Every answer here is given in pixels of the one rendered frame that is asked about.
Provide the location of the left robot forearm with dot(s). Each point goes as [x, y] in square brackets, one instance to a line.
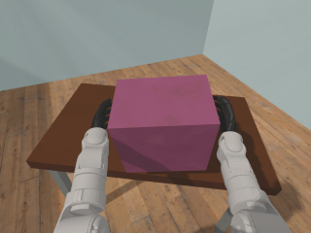
[87, 195]

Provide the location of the robot left upper arm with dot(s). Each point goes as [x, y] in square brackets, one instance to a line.
[83, 224]

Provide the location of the right robot forearm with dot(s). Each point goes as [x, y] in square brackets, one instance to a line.
[244, 193]

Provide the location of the carton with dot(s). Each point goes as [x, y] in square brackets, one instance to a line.
[164, 124]

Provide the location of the left robot hand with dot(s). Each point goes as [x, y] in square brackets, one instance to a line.
[100, 117]

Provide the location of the robot right upper arm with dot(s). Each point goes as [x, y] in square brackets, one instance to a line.
[256, 222]

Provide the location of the table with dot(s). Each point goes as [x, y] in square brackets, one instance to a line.
[60, 147]

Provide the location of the right robot hand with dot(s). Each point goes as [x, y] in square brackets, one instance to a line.
[226, 114]

